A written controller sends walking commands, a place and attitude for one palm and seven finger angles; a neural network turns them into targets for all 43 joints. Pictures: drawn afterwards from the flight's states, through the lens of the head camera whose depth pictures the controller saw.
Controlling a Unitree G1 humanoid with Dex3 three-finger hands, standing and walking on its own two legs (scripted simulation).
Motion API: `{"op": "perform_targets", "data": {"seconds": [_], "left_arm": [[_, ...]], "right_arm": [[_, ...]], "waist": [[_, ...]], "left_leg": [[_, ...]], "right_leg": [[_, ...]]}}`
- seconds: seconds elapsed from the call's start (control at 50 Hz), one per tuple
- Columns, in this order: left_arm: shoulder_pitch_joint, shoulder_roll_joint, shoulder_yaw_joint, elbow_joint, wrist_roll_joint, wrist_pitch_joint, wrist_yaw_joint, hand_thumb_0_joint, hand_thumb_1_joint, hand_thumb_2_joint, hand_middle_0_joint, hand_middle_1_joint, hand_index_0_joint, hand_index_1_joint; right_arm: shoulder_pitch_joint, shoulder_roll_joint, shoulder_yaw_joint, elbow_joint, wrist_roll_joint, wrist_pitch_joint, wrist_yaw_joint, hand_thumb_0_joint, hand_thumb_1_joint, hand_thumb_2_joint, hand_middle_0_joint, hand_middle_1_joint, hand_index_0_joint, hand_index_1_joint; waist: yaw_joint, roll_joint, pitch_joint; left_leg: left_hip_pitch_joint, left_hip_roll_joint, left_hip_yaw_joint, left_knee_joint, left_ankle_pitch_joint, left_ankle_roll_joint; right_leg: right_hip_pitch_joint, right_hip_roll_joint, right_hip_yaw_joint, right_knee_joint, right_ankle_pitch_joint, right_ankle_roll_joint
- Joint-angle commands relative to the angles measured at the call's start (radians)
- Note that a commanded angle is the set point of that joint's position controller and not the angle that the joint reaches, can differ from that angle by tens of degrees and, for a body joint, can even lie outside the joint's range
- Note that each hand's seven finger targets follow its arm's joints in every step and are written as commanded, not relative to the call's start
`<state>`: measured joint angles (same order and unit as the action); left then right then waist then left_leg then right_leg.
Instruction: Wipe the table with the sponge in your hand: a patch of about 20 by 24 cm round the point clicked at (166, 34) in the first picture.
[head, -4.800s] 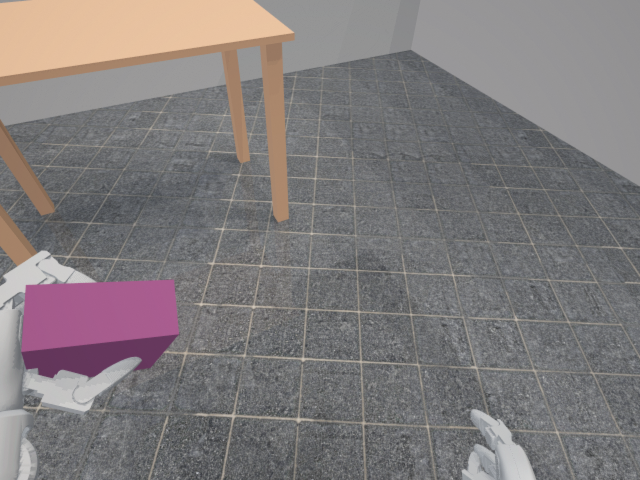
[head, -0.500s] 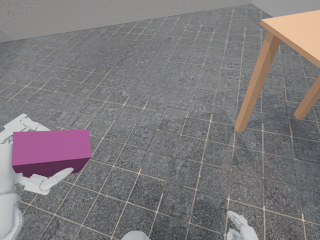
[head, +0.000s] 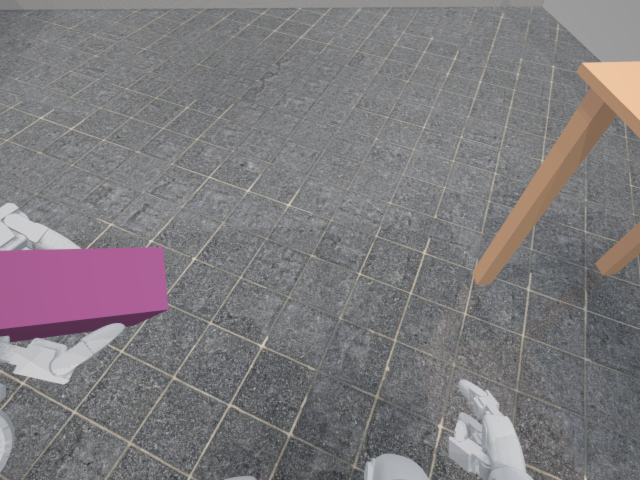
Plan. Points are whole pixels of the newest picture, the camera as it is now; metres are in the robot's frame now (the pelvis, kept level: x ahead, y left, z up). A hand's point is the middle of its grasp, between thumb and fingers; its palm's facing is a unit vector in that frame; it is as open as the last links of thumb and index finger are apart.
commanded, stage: walk to a spot facing it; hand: left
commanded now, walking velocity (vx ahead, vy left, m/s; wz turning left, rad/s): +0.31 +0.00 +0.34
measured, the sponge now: (100, 295) +0.24 +0.21 +0.17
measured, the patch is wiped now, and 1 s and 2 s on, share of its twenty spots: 0.00 0.00 0.00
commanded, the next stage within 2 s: turn to face it in 0.44 s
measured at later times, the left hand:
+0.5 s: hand (82, 245) +0.28 +0.23 +0.19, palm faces +0.53 -0.71 -0.47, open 9.5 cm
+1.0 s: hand (160, 211) +0.34 +0.18 +0.17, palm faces +0.54 -0.73 -0.42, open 9.5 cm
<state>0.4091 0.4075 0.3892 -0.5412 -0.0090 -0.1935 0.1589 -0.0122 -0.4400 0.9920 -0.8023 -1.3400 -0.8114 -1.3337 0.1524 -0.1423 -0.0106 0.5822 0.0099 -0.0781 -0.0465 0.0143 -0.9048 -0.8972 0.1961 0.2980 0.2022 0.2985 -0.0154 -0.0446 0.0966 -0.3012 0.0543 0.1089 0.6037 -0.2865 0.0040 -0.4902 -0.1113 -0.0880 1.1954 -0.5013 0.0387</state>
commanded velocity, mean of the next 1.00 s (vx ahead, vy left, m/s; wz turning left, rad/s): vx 0.06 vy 0.00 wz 0.00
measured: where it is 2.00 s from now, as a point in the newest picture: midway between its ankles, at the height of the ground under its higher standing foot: outside the picture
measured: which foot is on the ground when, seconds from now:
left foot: down 0.00-0.16, up 0.18-0.50, down 0.52-0.86, up 0.88-1.00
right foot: up 0.00-0.14, down 0.16-0.52, up 0.54-0.82, down 0.84-1.00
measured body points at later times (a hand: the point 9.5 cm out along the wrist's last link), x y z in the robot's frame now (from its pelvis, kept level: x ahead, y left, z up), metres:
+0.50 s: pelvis +0.12 -0.03 +0.00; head +0.18 -0.01 +0.45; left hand +0.25 +0.27 +0.21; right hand +0.36 -0.27 -0.07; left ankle +0.15 +0.09 -0.72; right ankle +0.11 -0.15 -0.72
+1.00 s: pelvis +0.16 -0.09 +0.01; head +0.19 -0.11 +0.45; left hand +0.30 +0.22 +0.20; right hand +0.39 -0.25 -0.09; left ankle +0.10 +0.06 -0.65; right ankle +0.21 -0.15 -0.73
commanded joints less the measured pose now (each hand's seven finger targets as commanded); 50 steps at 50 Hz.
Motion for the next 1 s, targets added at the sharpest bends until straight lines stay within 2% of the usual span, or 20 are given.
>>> {"op": "perform_targets", "data": {"seconds": [0.0,0.08,0.12,0.14,0.16,0.2,0.24,0.28,0.4,0.44,0.46,0.5,0.54,0.62,0.78,0.8,0.84,0.86,0.9,0.98], "left_arm": [[0.095,0.127,0.124,-0.325,-0.030,-0.111,0.009,0.000,0.100,1.300,-1.200,-1.600,-1.200,-1.600],[0.051,0.093,0.096,-0.186,-0.029,-0.089,0.000,0.000,0.100,1.300,-1.200,-1.600,-1.200,-1.600],[-0.002,0.104,0.092,-0.109,-0.018,-0.063,0.000,0.000,0.100,1.300,-1.200,-1.600,-1.200,-1.600],[-0.040,0.147,0.106,-0.099,-0.005,-0.050,0.006,0.000,0.100,1.300,-1.200,-1.600,-1.200,-1.600],[-0.053,0.210,0.157,-0.088,-0.016,-0.039,0.015,0.000,0.100,1.300,-1.200,-1.600,-1.200,-1.600],[-0.069,0.200,0.143,-0.111,-0.026,-0.054,0.008,0.000,0.100,1.300,-1.200,-1.600,-1.200,-1.600],[-0.030,0.160,0.121,-0.143,-0.014,-0.070,0.005,0.000,0.100,1.300,-1.200,-1.600,-1.200,-1.600],[-0.030,0.150,0.105,-0.196,-0.015,-0.071,0.012,0.000,0.100,1.300,-1.200,-1.600,-1.200,-1.600],[0.096,0.167,0.158,-0.331,-0.034,-0.058,0.055,0.000,0.100,1.300,-1.200,-1.600,-1.200,-1.600],[0.092,0.169,0.166,-0.348,-0.043,-0.055,0.063,0.000,0.100,1.300,-1.200,-1.600,-1.200,-1.600],[0.080,0.167,0.164,-0.359,-0.048,-0.064,0.065,0.000,0.100,1.300,-1.200,-1.600,-1.200,-1.600],[0.064,0.169,0.157,-0.402,-0.054,-0.105,0.055,0.000,0.100,1.300,-1.200,-1.600,-1.200,-1.600],[0.092,0.208,0.198,-0.286,-0.026,-0.099,0.030,0.000,0.100,1.300,-1.200,-1.600,-1.200,-1.600],[0.116,0.140,0.135,-0.371,-0.041,-0.092,0.015,0.000,0.100,1.300,-1.200,-1.600,-1.200,-1.600],[-0.070,0.106,0.063,-0.155,-0.019,-0.038,0.006,0.000,0.100,1.300,-1.200,-1.600,-1.200,-1.600],[-0.125,0.097,0.043,-0.146,-0.013,-0.040,0.001,0.000,0.100,1.300,-1.200,-1.600,-1.200,-1.600],[-0.172,0.140,0.057,-0.100,-0.019,-0.026,0.003,0.000,0.100,1.300,-1.200,-1.600,-1.200,-1.600],[-0.159,0.141,0.066,-0.091,-0.030,-0.018,0.004,0.000,0.100,1.300,-1.200,-1.600,-1.200,-1.600],[-0.108,0.141,0.076,-0.160,-0.034,-0.033,0.006,0.000,0.100,1.300,-1.200,-1.600,-1.200,-1.600],[0.013,0.156,0.121,-0.206,-0.044,-0.059,0.010,0.000,0.100,1.300,-1.200,-1.600,-1.200,-1.600]], "right_arm": [[-0.027,-0.154,-0.047,-0.124,0.005,-0.081,0.006,0.000,-0.900,-0.900,0.200,0.300,0.200,0.300],[-0.009,-0.157,-0.041,-0.107,0.004,-0.085,-0.013,0.000,-0.900,-0.900,0.200,0.300,0.200,0.300],[-0.009,-0.145,-0.037,-0.095,0.007,-0.070,-0.026,0.000,-0.900,-0.900,0.200,0.300,0.200,0.300],[-0.003,-0.114,-0.031,-0.099,0.010,-0.058,-0.026,0.000,-0.900,-0.900,0.200,0.300,0.200,0.300],[-0.055,-0.127,-0.026,-0.119,-0.001,-0.061,-0.027,0.000,-0.900,-0.900,0.200,0.300,0.200,0.300],[-0.071,-0.153,-0.031,-0.102,-0.006,-0.058,-0.016,0.000,-0.900,-0.900,0.200,0.300,0.200,0.300],[-0.091,-0.139,-0.013,-0.086,-0.012,-0.032,-0.009,0.000,-0.900,-0.900,0.200,0.300,0.200,0.300],[-0.111,-0.137,-0.020,-0.101,-0.009,-0.024,-0.016,0.000,-0.900,-0.900,0.200,0.300,0.200,0.300],[-0.060,-0.121,-0.042,-0.182,-0.018,-0.003,-0.017,0.000,-0.900,-0.900,0.200,0.300,0.200,0.300],[-0.020,-0.134,-0.057,-0.186,-0.015,0.005,-0.022,0.000,-0.900,-0.900,0.200,0.300,0.200,0.300],[0.000,-0.144,-0.064,-0.191,-0.010,0.009,-0.026,0.000,-0.900,-0.900,0.200,0.300,0.200,0.300],[0.001,-0.202,-0.079,-0.191,-0.005,-0.017,-0.011,0.000,-0.900,-0.900,0.200,0.300,0.200,0.300],[0.006,-0.213,-0.093,-0.159,0.010,-0.025,0.008,0.000,-0.900,-0.900,0.200,0.300,0.200,0.300],[-0.021,-0.175,-0.067,-0.145,0.011,-0.045,0.023,0.000,-0.900,-0.900,0.200,0.300,0.200,0.300],[-0.022,-0.163,-0.023,-0.129,0.001,-0.081,-0.011,0.000,-0.900,-0.900,0.200,0.300,0.200,0.300],[-0.019,-0.155,-0.022,-0.127,0.001,-0.079,-0.008,0.000,-0.900,-0.900,0.200,0.300,0.200,0.300],[-0.025,-0.127,-0.013,-0.143,0.000,-0.079,-0.003,0.000,-0.900,-0.900,0.200,0.300,0.200,0.300],[-0.037,-0.148,-0.027,-0.132,-0.001,-0.075,-0.002,0.000,-0.900,-0.900,0.200,0.300,0.200,0.300],[-0.078,-0.113,0.002,-0.128,-0.006,-0.049,0.001,0.000,-0.900,-0.900,0.200,0.300,0.200,0.300],[-0.099,-0.124,0.000,-0.140,-0.012,-0.003,0.000,0.000,-0.900,-0.900,0.200,0.300,0.200,0.300]], "waist": [[0.034,0.318,-0.174],[0.029,0.245,-0.169],[0.038,0.091,-0.182],[0.042,-0.198,-0.206],[0.064,-0.367,-0.191],[0.047,-0.223,-0.131],[0.042,-0.127,-0.129],[0.031,-0.139,-0.142],[0.051,-0.126,-0.226],[0.009,-0.075,-0.276],[-0.021,0.034,-0.316],[0.000,0.450,-0.331],[-0.003,0.286,-0.303],[0.012,0.315,-0.269],[0.032,0.212,-0.199],[0.027,0.141,-0.183],[0.026,-0.269,-0.191],[0.035,-0.304,-0.189],[0.033,-0.111,-0.221],[0.036,-0.053,-0.264]], "left_leg": [[0.054,0.210,-0.206,-0.309,0.164,0.183],[0.010,0.174,-0.126,-0.213,0.045,0.126],[-0.089,0.103,-0.077,0.038,-0.084,0.080],[-0.287,0.000,0.008,0.354,-0.228,0.032],[-0.456,-0.053,-0.062,0.629,-0.346,0.002],[-0.448,0.018,-0.141,0.788,-0.217,-0.016],[-0.409,0.046,-0.107,0.742,-0.157,-0.044],[-0.324,0.051,-0.067,0.588,-0.145,-0.050],[-0.113,-0.005,0.105,0.096,-0.097,-0.042],[0.037,-0.070,0.147,-0.063,0.033,-0.046],[0.175,-0.059,0.109,-0.142,0.134,-0.029],[0.374,0.385,-0.565,-0.186,0.959,0.230],[0.341,0.376,-0.482,-0.157,0.783,0.247],[0.161,0.234,-0.159,-0.202,0.553,0.148],[0.046,0.252,-0.007,-0.105,0.161,0.033],[0.025,0.215,0.012,-0.006,0.090,0.005],[-0.175,-0.004,0.012,0.347,-0.300,-0.074],[-0.179,-0.008,-0.080,0.505,-0.295,-0.072],[-0.235,0.012,-0.124,0.583,-0.216,-0.086],[-0.169,-0.006,-0.077,0.407,-0.171,-0.087]], "right_leg": [[0.017,-0.024,-0.030,-0.264,0.123,0.020],[0.245,0.059,-0.137,-0.570,0.211,0.037],[0.412,0.028,-0.080,-0.731,0.197,0.014],[0.526,-0.196,0.227,-0.854,0.109,-0.072],[0.548,-0.410,0.548,-0.948,0.169,-0.182],[0.442,-0.416,0.524,-0.961,0.123,-0.205],[0.432,-0.333,0.188,-0.894,0.375,-0.162],[0.423,-0.299,0.038,-0.852,0.588,-0.137],[0.438,-0.288,-0.099,-0.688,0.857,-0.130],[0.393,-0.252,-0.137,-0.518,0.872,-0.084],[0.316,-0.220,-0.148,-0.342,0.798,-0.045],[-0.086,0.032,-0.054,0.084,-0.244,0.041],[-0.187,-0.011,0.071,0.141,-0.133,0.026],[-0.023,0.017,0.009,-0.134,0.095,0.022],[0.272,0.098,-0.052,-0.660,0.254,0.023],[0.285,0.057,0.003,-0.741,0.356,0.007],[0.310,-0.221,0.486,-0.851,0.784,-0.151],[0.275,-0.248,0.547,-0.902,0.745,-0.167],[0.362,-0.209,0.444,-0.811,0.801,-0.202],[0.378,-0.136,0.327,-0.800,0.766,-0.186]]}}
